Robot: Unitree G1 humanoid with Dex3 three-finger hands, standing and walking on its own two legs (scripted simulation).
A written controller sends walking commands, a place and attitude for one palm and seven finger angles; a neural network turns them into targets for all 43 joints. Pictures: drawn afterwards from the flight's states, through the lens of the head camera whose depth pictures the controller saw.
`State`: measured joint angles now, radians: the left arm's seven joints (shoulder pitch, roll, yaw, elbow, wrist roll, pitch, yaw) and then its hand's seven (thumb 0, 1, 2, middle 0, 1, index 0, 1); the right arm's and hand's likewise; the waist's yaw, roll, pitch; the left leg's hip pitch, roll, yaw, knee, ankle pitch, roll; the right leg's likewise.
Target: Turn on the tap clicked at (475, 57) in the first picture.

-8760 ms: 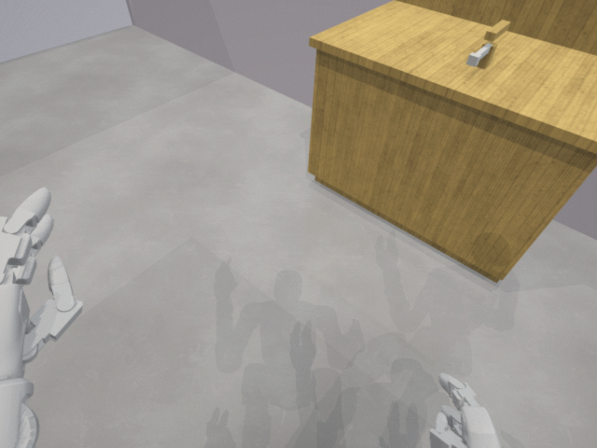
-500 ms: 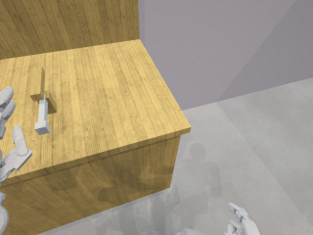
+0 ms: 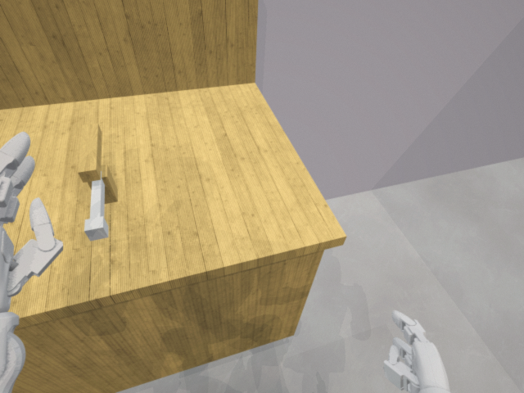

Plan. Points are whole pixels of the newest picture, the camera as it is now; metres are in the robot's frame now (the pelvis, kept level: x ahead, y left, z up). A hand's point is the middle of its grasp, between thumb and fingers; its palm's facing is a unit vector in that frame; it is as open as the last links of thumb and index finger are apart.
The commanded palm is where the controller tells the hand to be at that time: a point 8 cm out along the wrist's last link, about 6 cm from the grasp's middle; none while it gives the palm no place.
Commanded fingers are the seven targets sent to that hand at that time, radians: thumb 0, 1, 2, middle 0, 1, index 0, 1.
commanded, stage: come to a stop and stand still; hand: left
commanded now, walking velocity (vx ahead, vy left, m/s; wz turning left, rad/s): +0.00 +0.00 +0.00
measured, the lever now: (96, 228) +0.34 +0.31 +0.04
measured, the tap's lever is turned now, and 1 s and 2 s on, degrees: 0 0 0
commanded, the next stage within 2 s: look again from close up in 0.54 s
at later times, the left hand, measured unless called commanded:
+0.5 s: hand (48, 217) +0.25 +0.28 +0.18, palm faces +0.39 -0.83 -0.39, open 7.4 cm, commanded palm +0.19 +0.31 +0.19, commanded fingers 0.00 0.90 0.90 -0.20 -0.30 -0.20 -0.30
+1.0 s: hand (37, 230) +0.24 +0.29 +0.17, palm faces +0.39 -0.83 -0.39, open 7.4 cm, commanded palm +0.18 +0.31 +0.19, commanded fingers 0.00 0.90 0.90 -0.20 -0.30 -0.20 -0.30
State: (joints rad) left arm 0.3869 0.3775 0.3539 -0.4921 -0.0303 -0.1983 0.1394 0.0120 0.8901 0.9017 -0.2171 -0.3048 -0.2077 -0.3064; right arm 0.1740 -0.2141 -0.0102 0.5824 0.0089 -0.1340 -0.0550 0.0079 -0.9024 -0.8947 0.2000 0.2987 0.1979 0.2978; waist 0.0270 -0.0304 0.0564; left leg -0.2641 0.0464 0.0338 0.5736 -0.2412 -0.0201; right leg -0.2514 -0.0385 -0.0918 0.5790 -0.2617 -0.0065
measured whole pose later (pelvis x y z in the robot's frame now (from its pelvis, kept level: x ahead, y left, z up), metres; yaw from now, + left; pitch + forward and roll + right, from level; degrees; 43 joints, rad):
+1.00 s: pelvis +0.02 +0.03 +0.01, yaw -1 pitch -1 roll -1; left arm 0.40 0.40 0.39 -0.42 -0.04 -0.24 0.11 0.01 0.89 0.90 -0.22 -0.31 -0.21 -0.31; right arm 0.22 -0.18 0.02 0.59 0.01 -0.16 -0.04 0.01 -0.90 -0.89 0.20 0.30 0.20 0.30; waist 0.03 -0.04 0.08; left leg -0.25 0.02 0.06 0.50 -0.24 0.03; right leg -0.21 -0.05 -0.07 0.43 -0.20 0.04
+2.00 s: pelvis -0.05 +0.01 +0.01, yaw -1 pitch -3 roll -1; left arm 0.42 0.36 0.36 -0.47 -0.03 -0.23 0.11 0.01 0.89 0.90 -0.21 -0.30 -0.21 -0.31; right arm 0.22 -0.17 0.02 0.59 0.01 -0.13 -0.01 0.01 -0.90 -0.89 0.20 0.30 0.20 0.30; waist 0.01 -0.02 0.06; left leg -0.17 -0.02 0.04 0.52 -0.31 0.05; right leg -0.24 -0.01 -0.08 0.45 -0.16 -0.01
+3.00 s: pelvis -0.06 +0.01 +0.01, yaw +2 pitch -1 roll -1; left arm 0.37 0.36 0.31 -0.42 -0.08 -0.23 0.12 0.01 0.89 0.90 -0.21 -0.30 -0.20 -0.31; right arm 0.19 -0.21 0.04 0.61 0.01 -0.17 0.02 0.01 -0.90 -0.89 0.20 0.30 0.20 0.30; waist 0.06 -0.04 0.06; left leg -0.22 -0.06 0.00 0.49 -0.26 0.06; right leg -0.28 -0.03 -0.07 0.44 -0.15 0.01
